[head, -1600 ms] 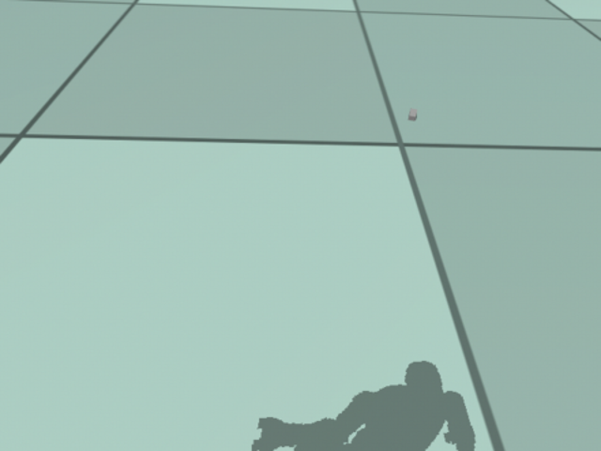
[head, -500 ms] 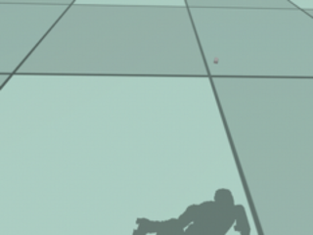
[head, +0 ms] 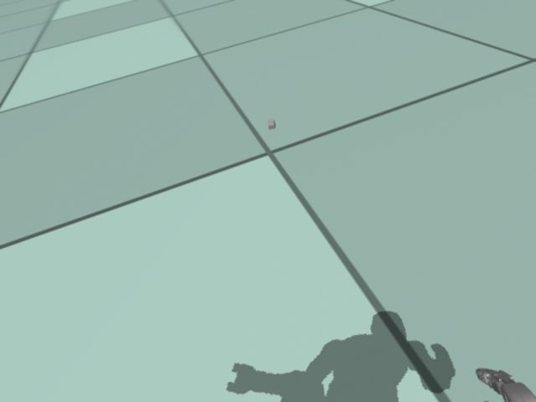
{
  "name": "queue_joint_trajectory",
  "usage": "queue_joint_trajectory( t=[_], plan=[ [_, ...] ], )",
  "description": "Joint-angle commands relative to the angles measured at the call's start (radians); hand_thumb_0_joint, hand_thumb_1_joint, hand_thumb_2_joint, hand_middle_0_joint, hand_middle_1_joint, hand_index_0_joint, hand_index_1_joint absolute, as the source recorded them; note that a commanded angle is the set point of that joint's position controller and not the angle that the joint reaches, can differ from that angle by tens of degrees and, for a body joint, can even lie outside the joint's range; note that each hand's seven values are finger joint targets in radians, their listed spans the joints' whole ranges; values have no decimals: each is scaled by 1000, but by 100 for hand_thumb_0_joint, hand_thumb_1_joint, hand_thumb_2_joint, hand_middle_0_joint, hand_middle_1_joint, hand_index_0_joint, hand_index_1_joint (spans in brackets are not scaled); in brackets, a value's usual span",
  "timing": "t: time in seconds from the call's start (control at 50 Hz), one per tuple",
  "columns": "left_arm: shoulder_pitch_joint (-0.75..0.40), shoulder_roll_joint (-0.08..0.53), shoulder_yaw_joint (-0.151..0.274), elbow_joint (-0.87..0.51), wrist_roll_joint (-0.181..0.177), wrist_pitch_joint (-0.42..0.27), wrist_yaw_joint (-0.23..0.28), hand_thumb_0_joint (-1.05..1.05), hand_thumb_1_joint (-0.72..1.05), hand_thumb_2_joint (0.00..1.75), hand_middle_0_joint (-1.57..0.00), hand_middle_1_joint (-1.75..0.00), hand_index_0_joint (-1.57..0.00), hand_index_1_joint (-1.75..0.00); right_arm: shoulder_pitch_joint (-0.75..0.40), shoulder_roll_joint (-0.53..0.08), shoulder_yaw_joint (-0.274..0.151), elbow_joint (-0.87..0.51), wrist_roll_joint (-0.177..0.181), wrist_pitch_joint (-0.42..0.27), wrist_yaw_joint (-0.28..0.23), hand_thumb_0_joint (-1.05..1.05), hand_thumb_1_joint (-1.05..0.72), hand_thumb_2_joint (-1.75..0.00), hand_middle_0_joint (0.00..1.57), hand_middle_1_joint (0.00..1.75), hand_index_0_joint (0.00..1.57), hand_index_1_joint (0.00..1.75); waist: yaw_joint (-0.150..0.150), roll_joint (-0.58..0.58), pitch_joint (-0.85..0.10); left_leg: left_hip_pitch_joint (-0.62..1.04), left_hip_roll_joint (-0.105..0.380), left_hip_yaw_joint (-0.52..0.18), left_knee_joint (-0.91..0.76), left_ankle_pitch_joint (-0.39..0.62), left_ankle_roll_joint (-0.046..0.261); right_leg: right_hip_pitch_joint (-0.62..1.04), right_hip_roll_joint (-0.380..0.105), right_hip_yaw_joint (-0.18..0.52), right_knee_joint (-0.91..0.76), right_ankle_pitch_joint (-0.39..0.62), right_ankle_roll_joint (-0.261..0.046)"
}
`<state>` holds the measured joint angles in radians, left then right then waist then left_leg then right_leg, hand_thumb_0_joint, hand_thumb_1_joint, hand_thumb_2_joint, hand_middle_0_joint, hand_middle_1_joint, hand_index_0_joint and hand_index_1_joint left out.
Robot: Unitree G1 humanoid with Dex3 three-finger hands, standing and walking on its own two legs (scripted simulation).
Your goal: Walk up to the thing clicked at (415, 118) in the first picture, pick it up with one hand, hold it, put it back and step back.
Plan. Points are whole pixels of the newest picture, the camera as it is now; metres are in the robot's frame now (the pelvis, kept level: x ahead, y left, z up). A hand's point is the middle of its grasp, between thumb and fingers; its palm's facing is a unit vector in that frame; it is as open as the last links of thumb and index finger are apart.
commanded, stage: walk up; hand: left
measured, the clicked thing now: (271, 123) +2.06 +0.21 -0.73
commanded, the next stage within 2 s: none
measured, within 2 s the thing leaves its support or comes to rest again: neither
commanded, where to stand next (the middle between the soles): +1.76 +0.55 m, yaw -84 degrees
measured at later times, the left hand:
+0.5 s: hand (157, 238) +0.53 +0.35 -0.12, palm faces -0.38 -0.81 -0.45, open 7.4 cm
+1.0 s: hand (204, 149) +0.90 +0.29 -0.11, palm faces -0.45 -0.74 -0.49, open 7.3 cm
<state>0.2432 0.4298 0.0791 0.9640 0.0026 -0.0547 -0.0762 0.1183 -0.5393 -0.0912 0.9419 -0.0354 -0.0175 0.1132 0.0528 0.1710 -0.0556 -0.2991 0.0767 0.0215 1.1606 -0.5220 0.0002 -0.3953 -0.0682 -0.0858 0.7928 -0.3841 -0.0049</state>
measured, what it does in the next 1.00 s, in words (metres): walks ahead, turning right: left foot, then right foot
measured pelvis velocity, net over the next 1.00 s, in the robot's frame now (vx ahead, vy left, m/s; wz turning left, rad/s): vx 0.68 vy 0.10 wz -0.61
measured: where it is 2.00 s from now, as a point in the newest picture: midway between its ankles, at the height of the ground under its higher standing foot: (267, 212)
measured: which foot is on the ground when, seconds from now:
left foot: up 0.00-0.34, down 0.36-0.84, up 0.86-1.00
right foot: down 0.00-0.38, up 0.40-0.78, down 0.80-1.00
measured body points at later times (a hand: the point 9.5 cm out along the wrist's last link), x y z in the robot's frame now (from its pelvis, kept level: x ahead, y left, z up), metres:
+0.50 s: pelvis +0.34 +0.09 +0.03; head +0.38 +0.10 +0.47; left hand +0.55 +0.39 -0.09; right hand +0.31 -0.25 -0.06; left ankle +0.42 +0.15 -0.71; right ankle +0.19 -0.04 -0.60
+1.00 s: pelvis +0.68 +0.10 +0.01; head +0.67 +0.08 +0.46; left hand +0.92 +0.33 -0.08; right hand +0.61 -0.21 -0.10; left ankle +0.79 +0.24 -0.61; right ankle +0.64 -0.03 -0.71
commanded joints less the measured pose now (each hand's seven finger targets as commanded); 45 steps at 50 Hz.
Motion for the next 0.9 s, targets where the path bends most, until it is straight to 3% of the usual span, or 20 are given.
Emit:
queue_joint_trajectory(
  t=[0.0,0.12,0.24,0.3,0.32,0.34,0.36,0.38,0.4,0.44,0.48,0.58,0.68,0.72,0.76,0.78,0.8,0.82,0.84,0.88],
  plan=[
    [3,342,61,-40,-22,-34,76,0,90,90,-20,-30,-20,-30,-149,-136,-6,-166,29,-76,11,0,-90,-90,20,30,20,30,-26,-309,72,-466,58,-135,-7,184,14,359,-224,578,-599,-150,-155],
    [-27,305,49,-83,-30,-87,76,0,90,90,-20,-30,-20,-30,-156,-129,-16,-197,0,-29,41,0,-90,-90,20,30,20,30,-76,-233,141,-340,7,-47,-254,429,-46,124,-85,316,-701,-66,-140],
    [52,318,55,-88,-16,-91,90,0,90,90,-20,-30,-20,-30,-224,-72,-16,-260,-5,-31,54,0,-90,-90,20,30,20,30,-62,-229,101,-194,20,-77,-501,475,-52,193,-95,252,-602,211,-152],
    [-24,323,55,-121,0,-78,105,0,90,90,-20,-30,-20,-30,3,-101,-55,-212,-9,-23,44,0,-90,-90,20,30,20,30,-183,-266,-2,101,11,-74,-563,407,-15,183,-137,263,-371,451,-120],
    [-33,303,50,-135,15,-70,105,0,90,90,-20,-30,-20,-30,229,-143,-83,-147,-1,-23,27,0,-90,-90,20,30,20,30,-279,-172,-118,357,16,-119,-640,396,39,101,-105,240,-49,498,-89],
    [24,229,26,-128,25,-66,102,0,90,90,-20,-30,-20,-30,397,-216,-115,-114,-5,-25,-5,0,-90,-90,20,30,20,30,-335,21,-209,580,72,-211,-662,207,22,-82,-3,194,251,187,-40],
    [89,117,-21,-133,2,-62,107,0,90,90,-20,-30,-20,-30,392,-272,-130,-129,-12,-31,-24,0,-90,-90,20,30,20,30,-306,265,-200,671,258,-495,-742,-65,-16,-301,106,173,496,-234,-42],
    [231,144,-14,-119,-33,-59,119,0,90,90,-20,-30,-20,-30,182,-318,-136,-187,27,-44,-35,0,-90,-90,20,30,20,30,-149,326,-181,596,335,-845,-1013,-175,30,-400,153,187,619,-191,-86],
    [250,185,-16,-76,-24,-53,125,0,90,90,-20,-30,-20,-30,37,-302,-136,-214,42,-40,-40,0,-90,-90,20,30,20,30,-91,245,-117,392,327,-804,-1075,-327,28,-330,38,238,629,-50,-107],
    [135,281,23,-41,-36,-34,97,0,90,90,-20,-30,-20,-30,-37,-171,-97,-243,20,-38,-39,0,-90,-90,20,30,20,30,-99,63,8,125,207,-378,-1035,-112,-88,-203,-13,210,483,104,-63],
    [112,288,38,-40,-47,-12,85,0,90,90,-20,-30,-20,-30,-8,-112,-82,-224,8,-43,-39,0,-90,-90,20,30,20,30,-94,31,9,165,130,-175,-958,91,-65,-196,-38,155,359,194,-33],
    [-21,211,20,-97,-31,2,60,0,90,90,-20,-30,-20,-30,97,-74,-73,-223,7,-47,-27,0,-90,-90,20,30,20,30,-138,-58,99,226,122,-30,-989,264,3,-265,-18,80,169,241,-1],
    [-135,190,15,-141,-36,19,62,0,90,90,-20,-30,-20,-30,95,-69,-76,-276,-18,-21,-17,0,-90,-90,20,30,20,30,-156,-92,214,119,77,113,-1027,444,-62,-161,-1,-86,-77,313,-11],
    [-55,200,21,-124,-39,15,69,0,90,90,-20,-30,-20,-30,77,-62,-78,-308,-16,-20,-28,0,-90,-90,20,30,20,30,-104,-139,138,77,59,154,-841,736,-87,65,32,-124,-143,333,-26],
    [230,242,51,-59,-36,20,100,0,90,90,-20,-30,-20,-30,17,-102,-98,-348,-22,-21,-49,0,-90,-90,20,30,20,30,50,-140,-34,8,28,178,-490,1134,-150,424,82,-173,-193,303,-58],
    [413,278,77,-9,-31,21,122,0,90,90,-20,-30,-20,-30,18,-102,-101,-359,-18,-18,-57,0,-90,-90,20,30,20,30,136,-229,-128,-111,-41,204,-192,1049,-188,666,78,-168,-276,332,-82],
    [505,304,98,11,-19,22,151,0,90,90,-20,-30,-20,-30,64,-46,-73,-350,-17,-13,-63,0,-90,-90,20,30,20,30,177,-405,-129,-376,-107,85,109,246,-162,815,-99,116,-264,279,-154],
    [389,326,113,-54,-11,25,169,0,90,90,-20,-30,-20,-30,149,-40,-56,-362,-19,0,-63,0,-90,-90,20,30,20,30,90,-374,-172,-577,-96,-65,314,-122,-160,831,-333,502,-233,45,-278],
    [216,369,116,-123,-16,20,193,0,90,90,-20,-30,-20,-30,176,-141,-80,-373,-6,21,-68,0,-90,-90,20,30,20,30,27,-294,-167,-644,-66,-248,558,-124,-161,707,-502,874,-421,-205,-406],
    [53,349,82,-202,-36,-12,213,0,90,90,-20,-30,-20,-30,42,-171,-85,-374,-11,15,-56,0,-90,-90,20,30,20,30,-17,-88,-8,-577,35,-297,452,37,-109,414,-446,740,-552,-240,-365]
  ],
)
